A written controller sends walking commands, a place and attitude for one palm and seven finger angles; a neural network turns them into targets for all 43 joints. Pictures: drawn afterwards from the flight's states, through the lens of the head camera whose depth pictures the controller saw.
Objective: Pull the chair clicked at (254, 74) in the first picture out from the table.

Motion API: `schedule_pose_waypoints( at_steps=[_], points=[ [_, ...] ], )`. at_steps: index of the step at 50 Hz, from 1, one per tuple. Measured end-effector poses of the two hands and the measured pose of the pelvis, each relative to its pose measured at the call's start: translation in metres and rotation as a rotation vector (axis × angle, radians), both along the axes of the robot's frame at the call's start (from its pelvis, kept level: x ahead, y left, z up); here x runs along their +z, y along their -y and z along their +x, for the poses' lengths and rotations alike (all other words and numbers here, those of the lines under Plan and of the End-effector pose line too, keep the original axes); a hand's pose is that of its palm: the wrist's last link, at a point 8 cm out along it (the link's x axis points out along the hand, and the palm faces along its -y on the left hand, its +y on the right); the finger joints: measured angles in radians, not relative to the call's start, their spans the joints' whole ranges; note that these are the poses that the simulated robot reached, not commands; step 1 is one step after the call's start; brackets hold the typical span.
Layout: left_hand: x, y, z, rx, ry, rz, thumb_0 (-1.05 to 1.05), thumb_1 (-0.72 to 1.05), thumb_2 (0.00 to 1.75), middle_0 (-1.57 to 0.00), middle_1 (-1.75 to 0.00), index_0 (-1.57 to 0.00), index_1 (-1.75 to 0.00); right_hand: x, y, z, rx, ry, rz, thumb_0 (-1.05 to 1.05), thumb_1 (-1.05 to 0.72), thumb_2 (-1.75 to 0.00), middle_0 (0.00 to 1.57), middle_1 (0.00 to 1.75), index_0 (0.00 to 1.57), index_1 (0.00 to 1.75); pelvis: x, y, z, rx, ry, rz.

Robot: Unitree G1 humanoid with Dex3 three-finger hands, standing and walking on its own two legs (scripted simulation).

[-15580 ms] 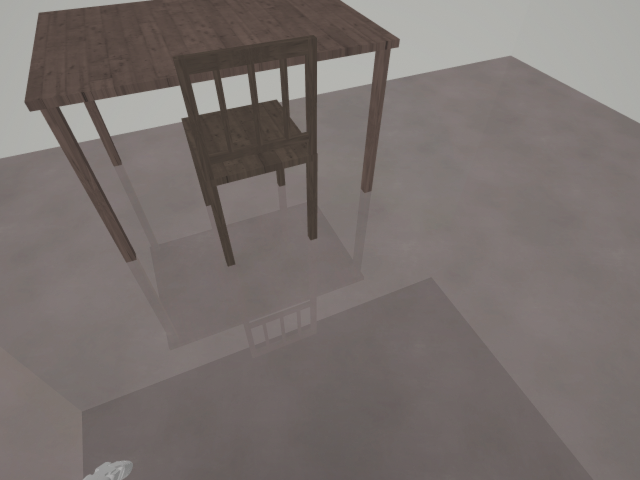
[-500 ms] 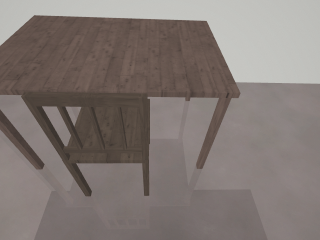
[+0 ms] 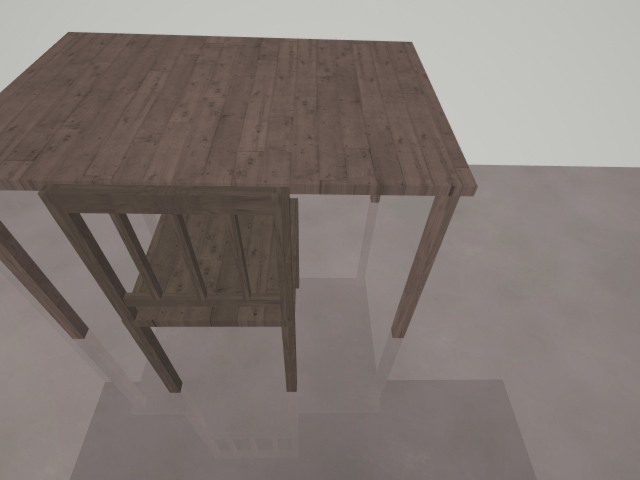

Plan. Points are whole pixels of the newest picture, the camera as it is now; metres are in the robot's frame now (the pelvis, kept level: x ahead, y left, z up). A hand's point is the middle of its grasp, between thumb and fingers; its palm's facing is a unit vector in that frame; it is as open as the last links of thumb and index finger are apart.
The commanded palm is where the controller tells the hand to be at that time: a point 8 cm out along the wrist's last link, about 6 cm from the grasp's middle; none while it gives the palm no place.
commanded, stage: look again from close up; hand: left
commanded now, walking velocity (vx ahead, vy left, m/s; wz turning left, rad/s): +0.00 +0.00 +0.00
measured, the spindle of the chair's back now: (189, 258) +0.52 +0.29 -0.12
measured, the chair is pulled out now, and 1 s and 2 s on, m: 0.00 0.00 0.00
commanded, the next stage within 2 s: shuffle to correct the standing spot in 1.76 s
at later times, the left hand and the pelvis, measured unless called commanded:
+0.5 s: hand out of the picture -0.04 +0.14 -0.18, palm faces +0.06 -0.99 -0.15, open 7.4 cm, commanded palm none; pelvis +0.00 -0.01 +0.00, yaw +0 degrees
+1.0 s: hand out of the picture -0.05 +0.12 -0.18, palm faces +0.07 -0.99 -0.15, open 7.4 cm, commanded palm none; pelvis +0.00 -0.02 +0.00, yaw +0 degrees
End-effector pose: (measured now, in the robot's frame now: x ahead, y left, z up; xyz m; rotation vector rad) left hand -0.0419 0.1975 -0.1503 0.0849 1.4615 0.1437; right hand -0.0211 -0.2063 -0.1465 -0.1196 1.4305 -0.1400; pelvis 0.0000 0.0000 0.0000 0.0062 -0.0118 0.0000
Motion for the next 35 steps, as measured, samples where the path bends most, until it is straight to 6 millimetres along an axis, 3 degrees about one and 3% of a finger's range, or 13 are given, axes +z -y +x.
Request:
schedule_pose_waypoints(
  at_steps=[35],
  points=[
    [0.002, 0.016, -0.006, 0.017, 0.005, 0.005, 0.00, 0.91, 0.90, -0.20, -0.30, -0.20, -0.30, -0.002, 0.011, -0.003, 0.004, -0.007, 0.014, 0.01, -0.91, -0.90, 0.20, 0.30, 0.20, 0.30, 0.000, 0.015, -0.001, 0.007, 0.004, 0.002]
  ],
)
